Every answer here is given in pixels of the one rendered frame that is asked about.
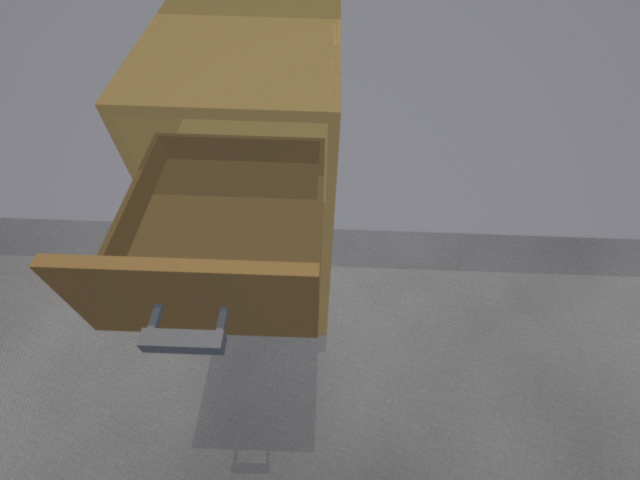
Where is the cabinet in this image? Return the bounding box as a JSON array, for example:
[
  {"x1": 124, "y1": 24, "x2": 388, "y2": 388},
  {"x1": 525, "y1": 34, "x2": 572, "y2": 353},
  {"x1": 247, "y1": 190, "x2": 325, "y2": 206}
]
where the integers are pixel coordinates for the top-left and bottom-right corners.
[{"x1": 95, "y1": 0, "x2": 341, "y2": 335}]

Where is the drawer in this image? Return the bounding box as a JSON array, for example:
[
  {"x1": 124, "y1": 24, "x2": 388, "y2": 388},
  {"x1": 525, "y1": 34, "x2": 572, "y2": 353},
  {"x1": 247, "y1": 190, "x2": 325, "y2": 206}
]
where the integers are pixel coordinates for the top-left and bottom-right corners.
[{"x1": 29, "y1": 133, "x2": 325, "y2": 338}]

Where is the handle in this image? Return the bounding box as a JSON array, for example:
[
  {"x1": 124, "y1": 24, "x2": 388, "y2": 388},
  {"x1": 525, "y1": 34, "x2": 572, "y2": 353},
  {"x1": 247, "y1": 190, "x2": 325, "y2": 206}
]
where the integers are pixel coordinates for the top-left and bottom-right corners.
[{"x1": 136, "y1": 304, "x2": 229, "y2": 355}]

